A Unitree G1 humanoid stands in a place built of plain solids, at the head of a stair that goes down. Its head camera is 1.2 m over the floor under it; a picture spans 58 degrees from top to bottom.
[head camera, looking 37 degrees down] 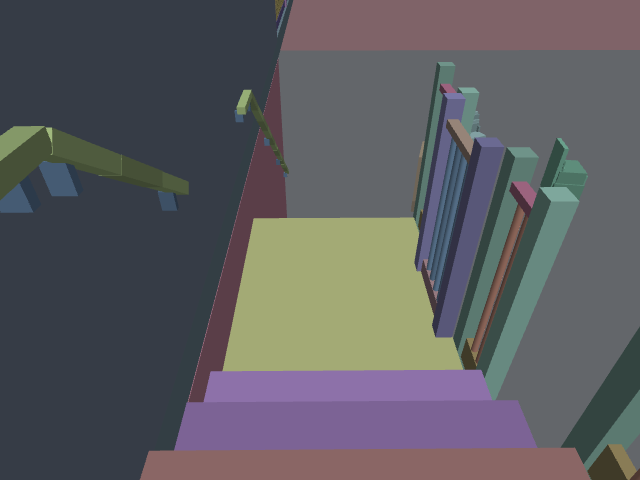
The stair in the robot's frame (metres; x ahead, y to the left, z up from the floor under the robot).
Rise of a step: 0.20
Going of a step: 0.28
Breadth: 1.20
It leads straight ahead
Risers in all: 3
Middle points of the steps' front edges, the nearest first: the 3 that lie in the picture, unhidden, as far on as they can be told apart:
0.62 -0.12 0.00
0.90 -0.12 -0.20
1.18 -0.12 -0.41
